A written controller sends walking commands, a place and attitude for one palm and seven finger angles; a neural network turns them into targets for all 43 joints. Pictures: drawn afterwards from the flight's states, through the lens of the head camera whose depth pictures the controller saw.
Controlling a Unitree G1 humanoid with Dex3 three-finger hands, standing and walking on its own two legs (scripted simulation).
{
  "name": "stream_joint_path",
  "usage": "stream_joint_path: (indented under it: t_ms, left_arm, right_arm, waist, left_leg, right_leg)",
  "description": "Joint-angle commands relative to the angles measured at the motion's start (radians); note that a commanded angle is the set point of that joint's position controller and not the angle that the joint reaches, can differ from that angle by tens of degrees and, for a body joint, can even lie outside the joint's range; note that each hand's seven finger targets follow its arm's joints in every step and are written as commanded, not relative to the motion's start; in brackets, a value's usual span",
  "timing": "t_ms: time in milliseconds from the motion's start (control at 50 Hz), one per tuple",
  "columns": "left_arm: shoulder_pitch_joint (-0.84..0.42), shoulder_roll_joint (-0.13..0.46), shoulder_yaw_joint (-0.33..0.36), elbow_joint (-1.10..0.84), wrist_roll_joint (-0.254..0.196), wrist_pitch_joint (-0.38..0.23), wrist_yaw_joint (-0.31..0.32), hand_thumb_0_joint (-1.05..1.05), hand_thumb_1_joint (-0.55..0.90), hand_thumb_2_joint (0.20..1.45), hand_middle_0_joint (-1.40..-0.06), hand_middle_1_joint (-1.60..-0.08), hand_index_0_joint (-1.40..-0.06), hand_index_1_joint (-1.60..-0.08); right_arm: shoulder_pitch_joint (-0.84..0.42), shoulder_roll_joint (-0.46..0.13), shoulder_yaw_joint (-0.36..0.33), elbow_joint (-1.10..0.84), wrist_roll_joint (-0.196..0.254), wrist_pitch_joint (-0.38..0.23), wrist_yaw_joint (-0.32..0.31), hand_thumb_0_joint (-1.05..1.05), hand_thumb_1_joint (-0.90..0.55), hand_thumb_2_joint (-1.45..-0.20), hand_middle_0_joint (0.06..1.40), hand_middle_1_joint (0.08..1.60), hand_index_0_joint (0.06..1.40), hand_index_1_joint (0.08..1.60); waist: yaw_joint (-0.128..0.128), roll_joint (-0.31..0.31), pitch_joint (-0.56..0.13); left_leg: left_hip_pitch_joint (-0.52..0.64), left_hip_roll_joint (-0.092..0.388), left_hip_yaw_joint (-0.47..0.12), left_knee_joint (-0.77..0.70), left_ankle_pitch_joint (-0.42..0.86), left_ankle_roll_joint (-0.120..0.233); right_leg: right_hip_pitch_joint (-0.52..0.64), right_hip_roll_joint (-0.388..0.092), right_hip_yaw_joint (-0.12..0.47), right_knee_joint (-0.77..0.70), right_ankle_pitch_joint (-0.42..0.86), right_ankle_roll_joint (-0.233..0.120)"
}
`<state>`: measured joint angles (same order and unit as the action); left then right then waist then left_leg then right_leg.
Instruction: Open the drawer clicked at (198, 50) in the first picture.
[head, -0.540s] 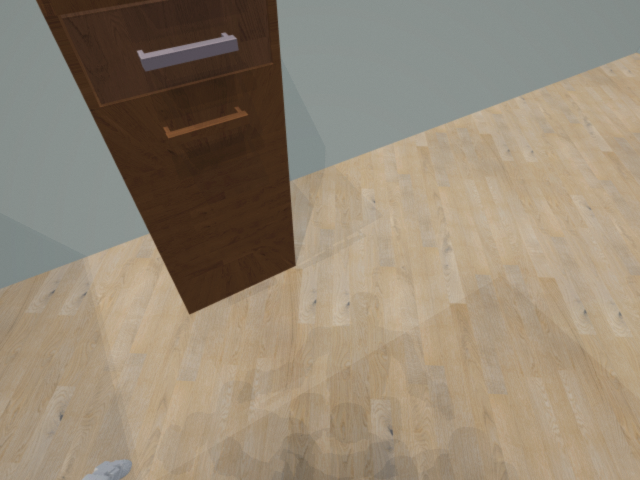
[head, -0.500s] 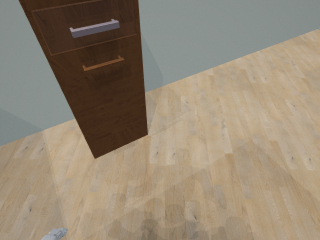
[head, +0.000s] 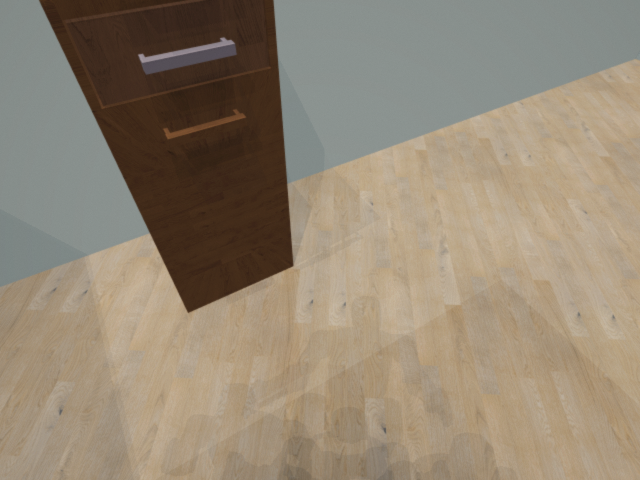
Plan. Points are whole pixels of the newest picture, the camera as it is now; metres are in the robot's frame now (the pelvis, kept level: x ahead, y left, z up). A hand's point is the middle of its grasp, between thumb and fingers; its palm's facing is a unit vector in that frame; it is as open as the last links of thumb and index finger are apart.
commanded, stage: stand and wait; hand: left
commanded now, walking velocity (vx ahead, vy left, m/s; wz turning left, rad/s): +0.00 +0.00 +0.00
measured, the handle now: (187, 52) +0.87 +0.34 +0.13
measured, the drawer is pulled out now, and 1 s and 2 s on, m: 0.00 0.00 0.00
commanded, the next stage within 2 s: look at it before walking up in 0.28 s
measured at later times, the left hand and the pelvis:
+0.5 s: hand out of the picture +0.06 +0.24 -0.15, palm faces -0.03 -0.95 -0.32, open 7.4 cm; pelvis -0.02 +0.00 +0.00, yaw +0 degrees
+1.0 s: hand out of the picture +0.05 +0.25 -0.15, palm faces -0.03 -0.95 -0.32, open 7.4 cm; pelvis -0.02 +0.01 +0.00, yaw +0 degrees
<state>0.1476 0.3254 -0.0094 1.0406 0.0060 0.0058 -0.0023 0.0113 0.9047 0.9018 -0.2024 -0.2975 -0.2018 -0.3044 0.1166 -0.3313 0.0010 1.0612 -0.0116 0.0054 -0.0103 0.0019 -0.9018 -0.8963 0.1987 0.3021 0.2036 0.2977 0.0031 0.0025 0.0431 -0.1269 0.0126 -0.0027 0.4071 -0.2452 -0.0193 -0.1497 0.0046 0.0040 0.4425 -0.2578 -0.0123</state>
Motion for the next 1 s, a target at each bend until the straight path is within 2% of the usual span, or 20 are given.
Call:
stream_joint_path:
  t_ms: [0, 200, 540, 660, 700, 900, 980]
  left_arm:
    - [-0.056, 0.214, 0.045, -0.061, 0.003, -0.030, 0.018, 0.000, 0.900, 0.900, -0.200, -0.300, -0.200, -0.300]
    - [-0.054, 0.213, 0.043, -0.030, 0.003, -0.031, 0.016, 0.000, 0.900, 0.900, -0.200, -0.300, -0.200, -0.300]
    - [-0.058, 0.212, 0.042, -0.023, 0.006, -0.032, 0.014, 0.000, 0.900, 0.900, -0.200, -0.300, -0.200, -0.300]
    - [-0.051, 0.207, 0.042, -0.021, 0.006, -0.032, 0.014, 0.000, 0.900, 0.900, -0.200, -0.300, -0.200, -0.300]
    - [-0.049, 0.207, 0.041, -0.017, 0.006, -0.031, 0.013, 0.000, 0.900, 0.900, -0.200, -0.300, -0.200, -0.300]
    - [-0.044, 0.209, 0.041, -0.010, 0.007, -0.033, 0.014, 0.000, 0.900, 0.900, -0.200, -0.300, -0.200, -0.300]
    - [-0.042, 0.211, 0.040, -0.007, 0.007, -0.033, 0.015, 0.000, 0.900, 0.900, -0.200, -0.300, -0.200, -0.300]
  right_arm:
    - [-0.056, -0.190, -0.036, -0.059, 0.000, -0.033, -0.009, 0.000, -0.900, -0.900, 0.200, 0.300, 0.200, 0.300]
    - [-0.038, -0.191, -0.032, -0.023, 0.000, -0.032, -0.007, 0.000, -0.900, -0.900, 0.200, 0.300, 0.200, 0.300]
    - [-0.024, -0.194, -0.034, -0.008, 0.001, -0.033, -0.004, 0.000, -0.900, -0.900, 0.200, 0.300, 0.200, 0.300]
    - [-0.027, -0.195, -0.034, -0.007, 0.002, -0.038, -0.004, 0.000, -0.900, -0.900, 0.200, 0.300, 0.200, 0.300]
    - [-0.030, -0.197, -0.034, -0.005, 0.001, -0.037, -0.004, 0.000, -0.900, -0.900, 0.200, 0.300, 0.200, 0.300]
    - [-0.031, -0.200, -0.035, -0.002, 0.003, -0.041, -0.005, 0.000, -0.900, -0.900, 0.200, 0.300, 0.200, 0.300]
    - [-0.037, -0.200, -0.035, -0.002, 0.004, -0.039, -0.005, 0.000, -0.900, -0.900, 0.200, 0.300, 0.200, 0.300]
  waist:
    - [-0.001, -0.020, -0.095]
    - [-0.001, -0.015, -0.060]
    - [-0.004, -0.014, -0.042]
    - [0.001, 0.005, -0.060]
    - [0.000, 0.003, -0.046]
    - [0.000, -0.003, -0.072]
    - [0.000, -0.003, -0.055]
  left_leg:
    - [0.020, 0.097, -0.065, -0.051, 0.196, 0.044]
    - [0.000, 0.098, -0.075, -0.082, 0.126, 0.040]
    - [-0.010, 0.101, -0.085, -0.100, 0.097, 0.040]
    - [-0.005, 0.106, -0.089, -0.106, 0.114, 0.042]
    - [-0.010, 0.104, -0.089, -0.111, 0.099, 0.042]
    - [0.010, 0.109, -0.089, -0.110, 0.150, 0.044]
    - [0.007, 0.108, -0.089, -0.113, 0.140, 0.044]
  right_leg:
    - [0.012, -0.123, 0.108, -0.086, 0.240, -0.026]
    - [-0.010, -0.120, 0.122, -0.127, 0.132, -0.024]
    - [-0.033, -0.114, 0.125, -0.149, 0.071, -0.018]
    - [-0.015, -0.114, 0.116, -0.140, 0.101, -0.015]
    - [-0.026, -0.113, 0.117, -0.145, 0.087, -0.015]
    - [-0.001, -0.115, 0.110, -0.134, 0.150, -0.013]
    - [-0.009, -0.117, 0.108, -0.140, 0.143, -0.012]
